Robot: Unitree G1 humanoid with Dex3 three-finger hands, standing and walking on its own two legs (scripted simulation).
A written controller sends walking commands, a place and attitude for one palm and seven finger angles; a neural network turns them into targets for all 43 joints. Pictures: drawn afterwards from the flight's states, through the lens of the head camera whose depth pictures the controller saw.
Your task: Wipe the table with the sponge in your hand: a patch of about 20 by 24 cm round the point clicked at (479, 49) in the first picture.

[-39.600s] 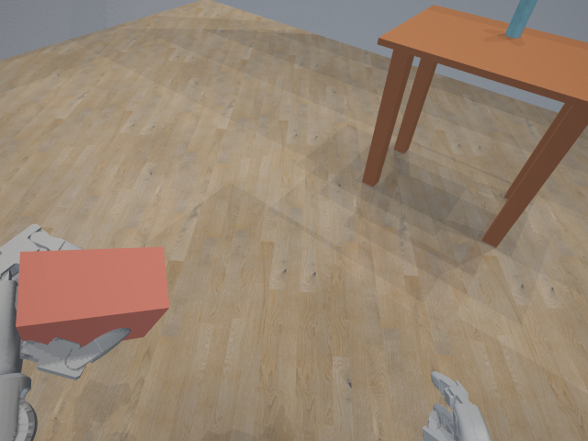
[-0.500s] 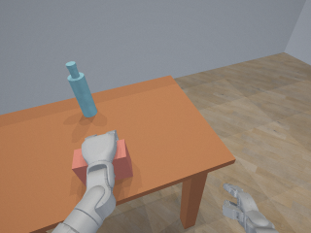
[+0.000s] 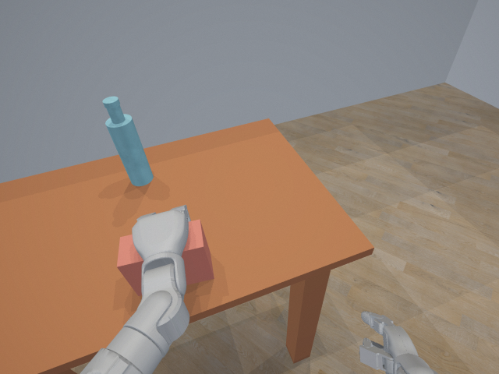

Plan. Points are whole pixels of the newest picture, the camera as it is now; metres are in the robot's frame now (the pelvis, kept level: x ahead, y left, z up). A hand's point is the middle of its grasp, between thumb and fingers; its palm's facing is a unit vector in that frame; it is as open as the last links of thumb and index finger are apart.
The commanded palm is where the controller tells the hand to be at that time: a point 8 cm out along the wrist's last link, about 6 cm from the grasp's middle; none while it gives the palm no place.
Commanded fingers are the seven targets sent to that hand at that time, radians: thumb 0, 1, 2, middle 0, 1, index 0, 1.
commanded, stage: wipe back along the third lane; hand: left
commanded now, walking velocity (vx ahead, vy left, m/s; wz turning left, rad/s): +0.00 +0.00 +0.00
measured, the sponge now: (172, 264) +0.31 +0.19 +0.00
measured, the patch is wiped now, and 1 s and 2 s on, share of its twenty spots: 1.00 1.00 1.00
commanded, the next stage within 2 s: slide back across to the middle lane in 0.14 s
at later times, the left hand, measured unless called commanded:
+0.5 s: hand (170, 248) +0.31 +0.18 +0.04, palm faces +0.03 -0.10 -0.99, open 9.9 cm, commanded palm +0.26 +0.18 +0.08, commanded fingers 0.00 0.10 1.30 -1.20 -1.60 -1.20 -1.60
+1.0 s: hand (135, 270) +0.26 +0.22 +0.05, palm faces +0.03 -0.12 -0.99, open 9.9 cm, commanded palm +0.22 +0.23 +0.09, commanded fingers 0.00 0.10 1.30 -1.20 -1.60 -1.20 -1.60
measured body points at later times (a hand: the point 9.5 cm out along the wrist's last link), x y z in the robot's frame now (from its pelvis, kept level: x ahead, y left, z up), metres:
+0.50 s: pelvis +0.00 -0.01 +0.00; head -0.02 -0.04 +0.45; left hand +0.31 +0.18 +0.10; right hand +0.23 -0.21 -0.08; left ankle -0.02 +0.11 -0.73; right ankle +0.00 -0.08 -0.73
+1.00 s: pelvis +0.01 -0.01 +0.01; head -0.02 -0.05 +0.45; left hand +0.26 +0.23 +0.10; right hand +0.25 -0.22 -0.07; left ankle -0.02 +0.11 -0.73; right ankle +0.00 -0.08 -0.73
